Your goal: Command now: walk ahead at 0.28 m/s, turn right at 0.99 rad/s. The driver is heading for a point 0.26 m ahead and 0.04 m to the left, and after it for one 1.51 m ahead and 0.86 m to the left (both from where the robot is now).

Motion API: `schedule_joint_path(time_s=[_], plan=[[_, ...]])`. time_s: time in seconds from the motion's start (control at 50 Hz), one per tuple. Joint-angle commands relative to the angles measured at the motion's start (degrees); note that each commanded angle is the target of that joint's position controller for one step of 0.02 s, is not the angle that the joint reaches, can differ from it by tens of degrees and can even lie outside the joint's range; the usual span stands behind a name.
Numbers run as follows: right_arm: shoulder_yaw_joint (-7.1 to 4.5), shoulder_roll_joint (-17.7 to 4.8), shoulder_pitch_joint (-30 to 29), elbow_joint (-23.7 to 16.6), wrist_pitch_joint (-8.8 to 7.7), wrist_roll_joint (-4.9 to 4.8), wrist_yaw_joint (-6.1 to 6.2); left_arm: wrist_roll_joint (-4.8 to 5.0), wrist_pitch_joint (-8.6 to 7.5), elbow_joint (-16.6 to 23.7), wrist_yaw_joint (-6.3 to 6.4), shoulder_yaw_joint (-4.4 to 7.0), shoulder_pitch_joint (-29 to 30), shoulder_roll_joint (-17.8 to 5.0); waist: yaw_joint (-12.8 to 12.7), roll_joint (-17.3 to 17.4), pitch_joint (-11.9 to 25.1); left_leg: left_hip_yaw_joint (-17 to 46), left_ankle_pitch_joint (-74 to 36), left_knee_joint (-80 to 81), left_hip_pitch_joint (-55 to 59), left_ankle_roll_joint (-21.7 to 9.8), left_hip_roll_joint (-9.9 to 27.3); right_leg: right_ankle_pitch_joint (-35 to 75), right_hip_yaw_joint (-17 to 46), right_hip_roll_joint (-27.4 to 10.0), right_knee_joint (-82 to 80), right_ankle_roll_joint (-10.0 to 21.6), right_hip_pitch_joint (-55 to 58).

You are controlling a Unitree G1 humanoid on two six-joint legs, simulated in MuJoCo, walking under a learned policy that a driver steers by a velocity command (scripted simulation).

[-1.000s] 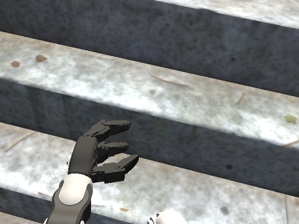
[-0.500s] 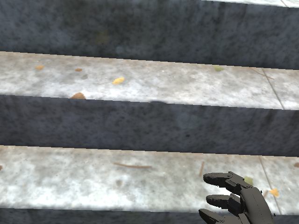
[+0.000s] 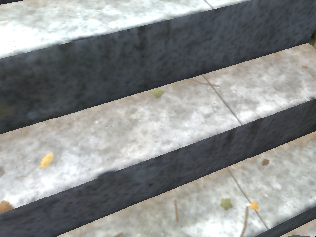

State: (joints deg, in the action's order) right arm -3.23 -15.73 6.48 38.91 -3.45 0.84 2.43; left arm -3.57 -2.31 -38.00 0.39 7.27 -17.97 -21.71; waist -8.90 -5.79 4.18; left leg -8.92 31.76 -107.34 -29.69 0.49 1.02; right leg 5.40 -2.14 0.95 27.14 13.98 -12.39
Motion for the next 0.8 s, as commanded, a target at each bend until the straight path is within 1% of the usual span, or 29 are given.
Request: schedule_joint_path(time_s=[0.02,0.04,0.06,0.1,0.14,0.16,0.18,0.2,0.22,0.24,0.26,0.28,0.34,0.36,0.38,0.4,0.42,0.46,0.5,0.52,0.56,0.58,0.6,0.64,0.68,0.74,0.76,0.78,0.8], plan=[[4.09,3.3,-42.7,-27.5,-3.89,-1.14,1.02,-6.13,-0.97,-16.4,2.41,0.16,-43.4,-3.2,-15.5,-11.7,8.4,0.8,36.4,-64.6,-87.8,0.7,-10.8,116.9,19.7,-19.2,11.8,4.9,82.5],[6.61,8.8,-62.6,-33.3,-4.77,-1.06,1.28,-5.20,-0.88,-24.0,5.69,-1.78,-64.0,4.3,-27.2,-11.9,10.4,-3.0,38.2,-59.2,-95.1,3.8,-10.7,125.2,21.2,-15.5,11.2,2.2,92.5],[6.84,9.5,-64.4,-34.4,-4.59,-2.75,0.00,-5.19,-1.01,-26.0,8.23,-2.34,-68.6,6.5,-27.8,-12.8,14.0,-1.2,39.7,-56.3,-95.2,3.5,-9.6,125.1,21.8,-14.3,10.6,0.1,97.4],[6.42,7.7,-57.0,-34.0,-0.67,-2.21,-6.59,-1.84,-2.67,-20.3,15.70,-0.92,-54.6,3.4,-18.3,-14.0,23.5,10.8,41.9,-41.7,-79.3,-1.0,-7.8,128.0,27.3,-11.5,9.4,-1.7,92.6],[6.93,9.0,-45.2,-29.1,2.67,-0.76,-13.18,1.91,-5.61,-10.3,18.28,-0.62,-21.1,4.0,0.2,2.1,21.8,17.5,31.3,23.0,-35.6,-4.7,-8.7,114.4,30.2,-3.1,4.0,-8.0,51.1],[5.82,6.1,-34.2,-23.1,4.40,0.55,-13.97,5.00,-5.69,-1.8,17.33,-0.64,-4.3,6.5,5.6,9.3,15.0,20.4,21.5,64.0,5.0,-4.6,-8.2,80.6,29.5,2.6,-3.4,-14.9,9.0],[1.85,0.9,-26.4,-15.7,6.06,-1.14,-12.32,5.98,-4.44,-3.4,15.90,0.64,-10.3,9.9,5.8,34.3,8.9,33.8,-8.1,86.3,45.1,-4.5,2.2,3.9,30.6,9.8,19.1,-21.1,-30.6],[2.57,4.2,-21.5,-9.3,10.22,-3.18,-7.71,4.73,-3.74,-5.2,14.36,3.58,-13.1,4.2,8.1,38.5,0.0,34.6,-44.9,112.2,51.0,-7.6,15.0,-55.5,21.3,17.6,60.4,-18.9,-44.8],[2.78,2.5,-24.9,-8.8,10.82,-1.99,-1.07,5.64,-3.47,-3.7,10.85,5.21,-16.1,-1.3,1.4,28.5,2.2,16.5,-76.1,91.4,55.3,-3.0,16.9,-64.1,17.3,15.0,73.3,-16.8,-52.0],[4.53,8.3,-22.9,-9.4,10.37,-0.23,1.90,6.73,-4.35,-2.1,8.15,4.18,-17.5,1.4,-1.6,26.4,5.9,11.3,-101.5,70.8,66.5,5.3,16.1,-72.4,19.6,14.2,58.2,-12.3,-56.9],[3.38,4.7,-40.8,-14.2,7.90,5.52,3.55,5.80,-2.24,-7.2,5.64,3.22,-28.4,2.2,-8.3,28.1,12.1,10.1,-94.2,69.1,66.1,5.8,10.5,-64.1,5.8,14.1,51.8,-15.3,-57.2],[2.41,3.5,-52.5,-20.7,5.43,10.07,2.33,2.91,0.69,-14.5,3.86,4.17,-39.3,3.0,-16.7,17.4,9.3,6.2,-76.2,74.2,59.9,5.2,3.1,-64.4,-6.5,15.1,54.9,-19.6,-50.0],[-1.10,-4.3,-57.6,-22.9,1.00,4.26,-2.34,1.32,3.81,-17.8,5.90,2.21,-61.4,7.1,-31.6,6.3,4.5,-5.3,-89.2,46.0,38.9,0.5,-8.8,-38.1,-15.6,11.4,1.4,-18.8,-12.0],[-0.37,-2.0,-56.3,-22.1,-0.80,-2.40,-3.02,-1.24,3.06,-18.8,6.46,2.80,-66.7,6.4,-36.1,-2.7,13.3,-6.0,-78.8,11.4,28.0,4.1,-12.8,5.7,-11.5,1.5,-16.9,-6.9,13.7],[2.90,10.2,-50.9,-18.8,-1.04,-4.99,-3.69,-5.45,2.53,-14.8,5.72,0.33,-39.1,11.1,-17.9,-12.0,12.0,5.7,-8.4,-13.0,5.5,2.8,-16.3,7.9,3.2,2.6,3.7,-1.9,16.4],[3.66,11.2,-56.4,-27.5,-0.63,-3.53,-4.10,-3.51,0.67,-7.2,6.61,0.55,-27.9,3.3,-12.5,-11.4,7.1,20.9,4.3,-20.5,-1.5,2.2,-15.5,19.5,25.4,-1.0,-0.2,4.1,5.5],[3.02,9.0,-67.0,-32.5,0.58,-1.39,-3.11,-1.65,-0.92,-6.7,7.86,0.37,-29.3,3.4,-16.2,-4.9,-2.6,24.6,17.8,-19.3,-12.5,2.4,-11.5,32.1,34.8,-8.1,0.7,5.4,1.2],[4.40,12.7,-54.3,-33.6,1.04,-0.82,-4.00,0.58,-1.46,-6.7,12.56,-4.30,-24.7,14.7,-6.8,5.7,-9.0,36.1,34.3,12.2,-22.2,1.4,0.9,38.1,37.9,-14.9,1.3,-2.3,1.3],[5.69,17.0,-25.6,-21.3,2.55,-3.15,-5.68,4.55,1.79,-2.6,12.83,-4.82,-6.8,13.6,7.0,14.5,-3.0,21.0,-12.8,74.2,20.1,-1.8,7.8,23.1,20.2,-8.8,-6.2,-7.1,-20.8],[3.16,11.8,-17.8,-15.2,4.00,-3.05,-3.05,4.51,2.20,-4.8,9.27,-1.19,-13.2,1.0,5.4,11.4,-2.3,16.1,-11.5,78.5,35.0,-2.9,3.7,11.2,18.0,-5.5,-6.8,-6.4,-28.4],[1.16,9.3,-20.5,-15.0,3.23,-1.63,1.05,5.88,1.03,-2.8,1.54,-1.26,-8.2,-0.6,8.5,39.5,7.9,27.1,-63.0,78.6,40.7,-10.8,5.0,-16.1,5.2,0.5,23.4,-13.3,-26.3],[2.30,10.2,-13.8,-12.5,2.56,0.04,1.18,4.53,-0.41,-3.0,0.94,0.34,-1.5,-4.3,13.1,28.1,-3.7,17.4,-53.7,93.9,30.1,-8.6,1.5,-27.2,1.0,1.6,35.3,-14.1,-25.5],[1.37,4.9,-14.2,-10.1,0.47,1.19,1.37,5.17,-0.64,-2.7,-0.30,1.85,-5.2,-4.3,6.6,29.2,-5.5,22.9,-72.8,90.8,42.5,-11.7,4.9,-34.7,0.4,2.1,45.3,-15.5,-39.9],[-0.28,0.6,-1.0,-2.8,-2.32,1.22,0.92,4.16,-1.75,0.2,1.03,1.58,4.9,-2.6,13.0,23.0,-9.8,18.8,-81.5,99.0,44.2,-11.2,6.9,-45.8,-0.9,4.3,72.0,-13.5,-51.4],[-1.72,-2.2,15.2,6.4,-3.91,0.77,1.29,2.38,-4.80,8.6,2.17,-2.67,19.0,5.0,17.2,28.7,-8.5,24.0,-104.3,84.9,57.5,-12.9,11.3,-53.7,1.6,3.1,97.2,-11.7,-78.1],[1.10,8.9,32.0,19.6,-2.99,2.45,1.59,-2.24,-7.57,27.6,1.37,-10.87,54.4,15.5,22.5,20.6,-15.7,19.9,-96.8,90.3,49.5,-10.8,7.3,-74.3,0.9,2.5,88.8,-11.0,-94.7],[1.49,7.9,15.9,15.4,-2.93,2.01,1.66,-0.06,-7.75,27.7,0.47,-12.47,45.6,16.2,12.0,13.1,-12.8,16.6,-107.0,91.8,27.3,-10.3,7.2,-74.2,-0.3,2.9,65.0,-10.4,-68.0],[-1.50,-4.1,-8.0,4.0,-3.49,0.10,2.16,1.83,-7.08,18.4,-0.22,-10.75,11.8,10.3,-5.3,1.4,6.2,13.0,-108.7,90.5,-9.2,-10.6,2.9,-35.3,-2.6,6.7,42.1,-10.6,0.3],[-5.82,-16.4,-13.8,-2.3,-6.59,2.06,0.36,1.35,-2.52,12.5,2.58,-6.62,-9.0,6.4,-15.0,-12.5,26.9,18.2,-97.5,80.2,-20.3,-8.6,4.3,0.0,-1.0,7.0,35.6,-12.4,43.7]])
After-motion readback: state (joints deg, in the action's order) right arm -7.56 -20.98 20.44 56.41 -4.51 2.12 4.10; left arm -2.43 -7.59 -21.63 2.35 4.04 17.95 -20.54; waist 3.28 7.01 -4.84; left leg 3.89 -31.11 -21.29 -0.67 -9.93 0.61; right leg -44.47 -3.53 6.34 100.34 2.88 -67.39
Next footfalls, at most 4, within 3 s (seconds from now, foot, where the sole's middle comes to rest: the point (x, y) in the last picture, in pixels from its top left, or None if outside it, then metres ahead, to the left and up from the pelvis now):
0.20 left None -0.08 0.09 -0.64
0.38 right None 0.19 -0.13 -0.60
0.50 left None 0.09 0.15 -0.49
0.64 left None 0.03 0.13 -0.52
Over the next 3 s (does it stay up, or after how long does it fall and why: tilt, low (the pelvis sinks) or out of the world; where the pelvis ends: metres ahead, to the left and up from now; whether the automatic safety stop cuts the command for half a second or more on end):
stays up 0.23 0.00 0.20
